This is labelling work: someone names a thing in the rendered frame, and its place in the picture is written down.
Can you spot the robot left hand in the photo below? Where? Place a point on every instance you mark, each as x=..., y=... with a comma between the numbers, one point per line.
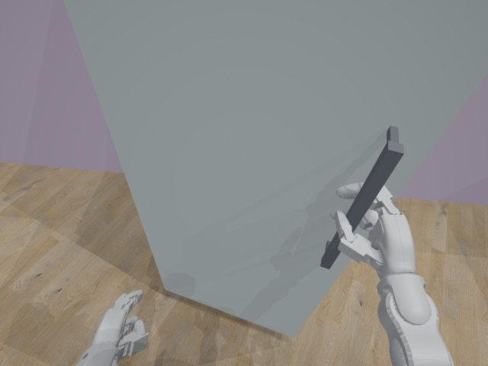
x=114, y=327

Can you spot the handle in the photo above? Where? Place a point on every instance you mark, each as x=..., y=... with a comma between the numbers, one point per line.
x=383, y=167

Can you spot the robot left forearm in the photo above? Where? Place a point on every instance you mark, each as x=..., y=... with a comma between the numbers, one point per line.
x=102, y=354

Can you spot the robot right hand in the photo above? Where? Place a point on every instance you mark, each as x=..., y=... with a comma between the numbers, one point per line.
x=388, y=230

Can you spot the robot right forearm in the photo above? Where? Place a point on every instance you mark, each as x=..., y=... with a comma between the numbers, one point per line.
x=410, y=319

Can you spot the fridge door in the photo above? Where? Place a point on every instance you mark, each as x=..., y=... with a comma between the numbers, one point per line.
x=236, y=121

